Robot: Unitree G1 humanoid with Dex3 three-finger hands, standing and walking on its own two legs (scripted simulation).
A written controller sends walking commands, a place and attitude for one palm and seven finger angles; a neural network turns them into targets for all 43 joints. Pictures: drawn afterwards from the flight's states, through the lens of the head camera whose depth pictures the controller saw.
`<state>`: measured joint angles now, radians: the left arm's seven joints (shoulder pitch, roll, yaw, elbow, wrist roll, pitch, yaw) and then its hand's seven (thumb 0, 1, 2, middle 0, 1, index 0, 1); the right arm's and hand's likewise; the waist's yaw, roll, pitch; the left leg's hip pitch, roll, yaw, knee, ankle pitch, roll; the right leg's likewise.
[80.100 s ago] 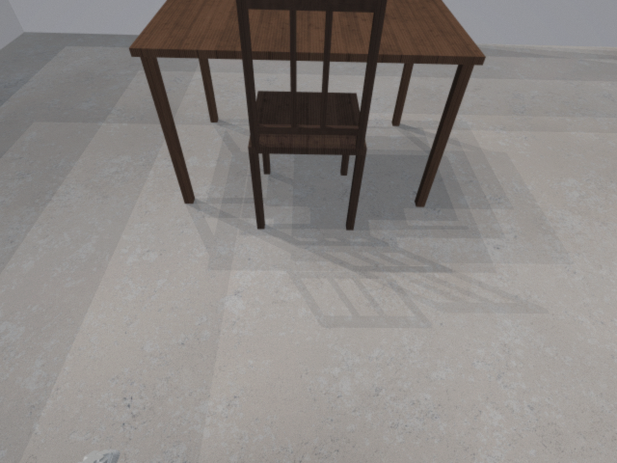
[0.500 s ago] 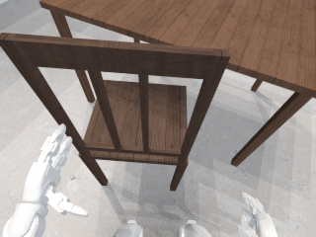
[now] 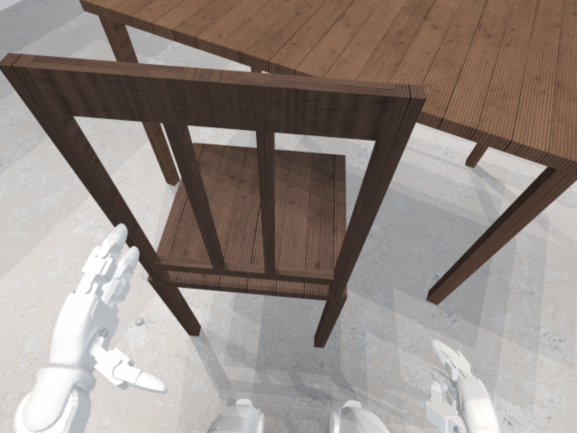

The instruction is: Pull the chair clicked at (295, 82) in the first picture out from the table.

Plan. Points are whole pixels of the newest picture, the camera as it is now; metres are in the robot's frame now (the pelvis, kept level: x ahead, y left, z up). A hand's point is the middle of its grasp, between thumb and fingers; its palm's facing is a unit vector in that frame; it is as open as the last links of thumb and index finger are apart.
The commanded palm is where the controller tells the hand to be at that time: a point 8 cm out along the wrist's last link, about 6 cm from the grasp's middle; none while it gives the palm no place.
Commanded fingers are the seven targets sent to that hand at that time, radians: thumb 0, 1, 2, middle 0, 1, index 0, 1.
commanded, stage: aim the fingers beside a spindle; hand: left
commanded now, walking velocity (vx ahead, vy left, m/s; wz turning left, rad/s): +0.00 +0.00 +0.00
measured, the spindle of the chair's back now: (202, 212) +0.42 +0.16 +0.02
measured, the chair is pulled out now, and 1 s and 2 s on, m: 0.25 0.25 0.25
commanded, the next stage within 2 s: push the fingers through the gap in 1.86 s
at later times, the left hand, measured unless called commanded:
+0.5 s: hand (172, 313) +0.27 +0.17 +0.02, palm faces -0.06 -1.00 -0.04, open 16.9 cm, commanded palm +0.25 +0.22 +0.02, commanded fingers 0.00 -0.50 0.30 -0.06 -0.08 -0.06 -0.08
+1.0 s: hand (194, 311) +0.28 +0.15 +0.00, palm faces -0.06 -1.00 -0.04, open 16.9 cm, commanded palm +0.26 +0.20 +0.00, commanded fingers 0.00 -0.50 0.30 -0.06 -0.08 -0.06 -0.08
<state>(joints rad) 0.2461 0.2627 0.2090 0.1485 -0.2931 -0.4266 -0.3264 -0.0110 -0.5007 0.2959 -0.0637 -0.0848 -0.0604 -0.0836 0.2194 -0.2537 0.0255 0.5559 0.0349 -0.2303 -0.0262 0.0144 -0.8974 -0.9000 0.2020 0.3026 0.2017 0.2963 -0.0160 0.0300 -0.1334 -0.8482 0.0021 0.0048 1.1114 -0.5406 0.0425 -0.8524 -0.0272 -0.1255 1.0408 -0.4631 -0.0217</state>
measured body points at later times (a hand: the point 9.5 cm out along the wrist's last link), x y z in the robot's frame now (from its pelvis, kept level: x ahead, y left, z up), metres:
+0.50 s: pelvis +0.00 +0.00 -0.01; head +0.09 +0.00 +0.43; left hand +0.26 +0.22 +0.02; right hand +0.17 -0.25 -0.10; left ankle +0.00 +0.09 -0.66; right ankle +0.02 -0.11 -0.66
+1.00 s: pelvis -0.01 -0.01 -0.03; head +0.10 -0.01 +0.41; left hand +0.27 +0.20 +0.00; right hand +0.17 -0.25 -0.12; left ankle +0.00 +0.09 -0.66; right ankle +0.02 -0.11 -0.66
